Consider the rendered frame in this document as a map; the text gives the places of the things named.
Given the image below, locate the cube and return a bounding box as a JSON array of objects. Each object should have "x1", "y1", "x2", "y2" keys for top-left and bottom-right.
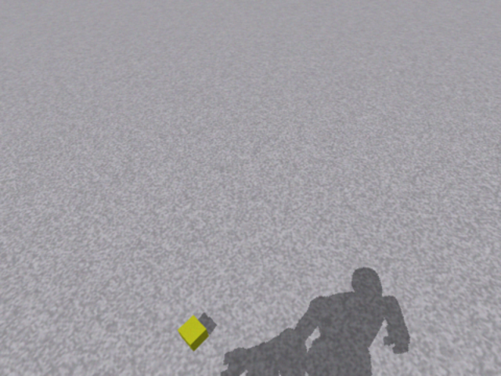
[{"x1": 178, "y1": 316, "x2": 209, "y2": 351}]

